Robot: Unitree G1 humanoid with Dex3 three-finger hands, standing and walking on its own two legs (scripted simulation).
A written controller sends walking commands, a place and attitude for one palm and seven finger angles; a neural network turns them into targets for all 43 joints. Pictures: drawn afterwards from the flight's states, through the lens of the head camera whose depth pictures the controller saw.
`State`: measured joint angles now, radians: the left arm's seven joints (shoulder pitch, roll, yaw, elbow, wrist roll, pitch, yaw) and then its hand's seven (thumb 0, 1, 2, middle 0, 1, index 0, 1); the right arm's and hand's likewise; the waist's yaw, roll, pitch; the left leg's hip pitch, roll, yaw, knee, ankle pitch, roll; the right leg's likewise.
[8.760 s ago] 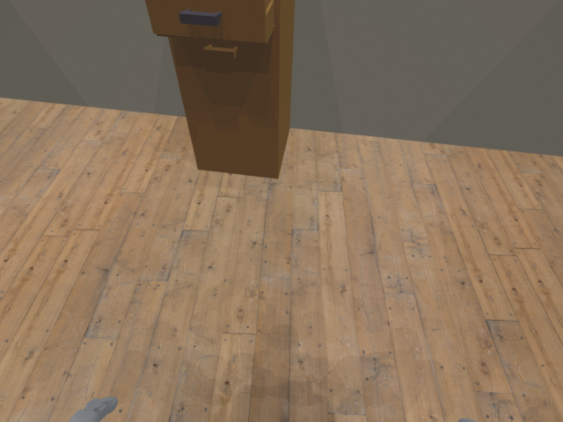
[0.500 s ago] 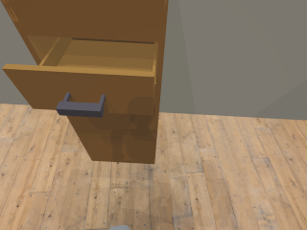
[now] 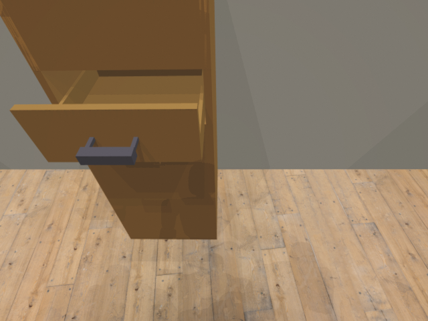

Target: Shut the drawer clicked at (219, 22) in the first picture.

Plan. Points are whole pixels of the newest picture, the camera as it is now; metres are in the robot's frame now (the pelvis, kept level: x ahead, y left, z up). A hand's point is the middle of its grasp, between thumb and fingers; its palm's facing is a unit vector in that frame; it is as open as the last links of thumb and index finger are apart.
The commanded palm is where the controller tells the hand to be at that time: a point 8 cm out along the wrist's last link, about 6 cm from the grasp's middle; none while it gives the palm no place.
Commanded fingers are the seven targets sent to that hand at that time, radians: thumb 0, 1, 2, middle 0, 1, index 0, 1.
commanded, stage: come to a stop and stand still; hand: left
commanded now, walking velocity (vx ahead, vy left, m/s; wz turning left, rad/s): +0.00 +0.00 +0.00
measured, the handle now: (110, 148) +0.44 +0.26 +0.08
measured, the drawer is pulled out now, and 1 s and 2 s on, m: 0.15 0.15 0.15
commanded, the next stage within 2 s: look again from close up in 1.36 s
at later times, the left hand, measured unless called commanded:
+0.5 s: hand out of the picture -0.04 +0.22 -0.17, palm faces +0.02 -0.98 -0.18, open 7.3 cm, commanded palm none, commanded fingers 0.00 0.90 0.90 -0.20 -0.30 -0.20 -0.30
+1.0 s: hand out of the picture -0.02 +0.21 -0.17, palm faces +0.01 -0.99 -0.12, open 7.4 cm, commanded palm none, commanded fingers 0.00 0.90 0.90 -0.20 -0.30 -0.20 -0.30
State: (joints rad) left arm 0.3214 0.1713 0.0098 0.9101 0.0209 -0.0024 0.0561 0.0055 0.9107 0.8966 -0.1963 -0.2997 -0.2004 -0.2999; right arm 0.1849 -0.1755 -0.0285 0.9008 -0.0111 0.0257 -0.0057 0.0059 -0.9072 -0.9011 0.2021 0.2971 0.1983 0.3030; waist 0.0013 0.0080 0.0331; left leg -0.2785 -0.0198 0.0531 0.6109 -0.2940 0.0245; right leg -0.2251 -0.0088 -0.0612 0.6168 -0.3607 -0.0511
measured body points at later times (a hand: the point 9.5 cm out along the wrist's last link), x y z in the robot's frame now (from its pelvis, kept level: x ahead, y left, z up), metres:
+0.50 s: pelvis -0.03 +0.04 +0.01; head -0.03 +0.06 +0.46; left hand -0.04 +0.27 -0.16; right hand -0.05 -0.19 -0.14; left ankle +0.01 +0.11 -0.73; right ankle -0.02 -0.08 -0.73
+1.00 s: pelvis +0.00 +0.06 +0.01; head +0.00 +0.08 +0.46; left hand -0.02 +0.26 -0.16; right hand +0.02 -0.17 -0.13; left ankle +0.01 +0.11 -0.73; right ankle -0.02 -0.08 -0.73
